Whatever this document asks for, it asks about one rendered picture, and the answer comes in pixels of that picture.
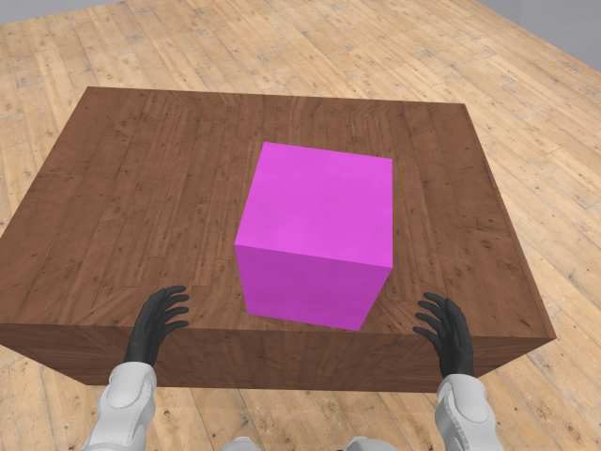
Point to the right robot shin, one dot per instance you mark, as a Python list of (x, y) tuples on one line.
[(355, 439)]

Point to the left robot forearm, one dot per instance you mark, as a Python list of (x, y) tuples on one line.
[(126, 407)]

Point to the pedestal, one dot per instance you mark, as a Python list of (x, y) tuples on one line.
[(145, 189)]

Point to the robot right hand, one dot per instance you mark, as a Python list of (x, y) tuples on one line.
[(452, 343)]

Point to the right robot forearm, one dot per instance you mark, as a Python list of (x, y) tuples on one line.
[(464, 419)]

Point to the robot left hand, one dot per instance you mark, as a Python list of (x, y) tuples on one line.
[(149, 330)]

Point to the carton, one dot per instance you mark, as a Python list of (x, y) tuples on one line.
[(315, 241)]

